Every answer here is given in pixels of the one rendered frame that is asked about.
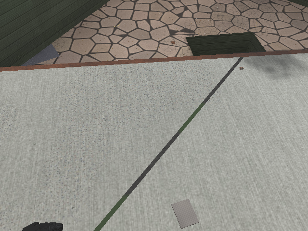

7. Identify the left robot hand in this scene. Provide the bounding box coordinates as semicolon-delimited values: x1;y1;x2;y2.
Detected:
22;221;64;231

